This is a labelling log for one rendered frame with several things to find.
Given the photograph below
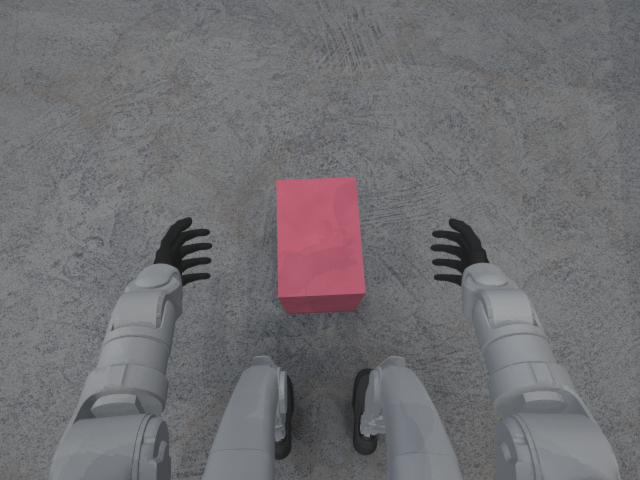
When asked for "left robot hand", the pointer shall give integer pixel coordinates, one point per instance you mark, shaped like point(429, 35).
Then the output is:
point(171, 250)

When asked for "left robot thigh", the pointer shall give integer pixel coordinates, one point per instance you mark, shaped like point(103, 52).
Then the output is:
point(244, 445)

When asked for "robot right shin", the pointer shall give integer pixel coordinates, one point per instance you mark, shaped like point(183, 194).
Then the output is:
point(369, 423)

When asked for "carton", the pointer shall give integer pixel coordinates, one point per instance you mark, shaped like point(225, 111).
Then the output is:
point(319, 250)

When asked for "robot right forearm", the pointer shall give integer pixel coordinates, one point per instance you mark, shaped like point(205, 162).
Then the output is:
point(524, 374)

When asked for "right robot hand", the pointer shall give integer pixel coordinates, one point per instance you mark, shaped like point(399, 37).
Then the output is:
point(470, 252)

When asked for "robot left forearm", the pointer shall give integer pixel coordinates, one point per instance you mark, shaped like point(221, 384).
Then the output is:
point(130, 374)

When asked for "left robot upper arm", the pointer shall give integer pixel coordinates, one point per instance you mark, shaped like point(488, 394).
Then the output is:
point(129, 447)

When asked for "right robot upper arm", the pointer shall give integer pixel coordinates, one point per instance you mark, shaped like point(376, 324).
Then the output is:
point(551, 446)

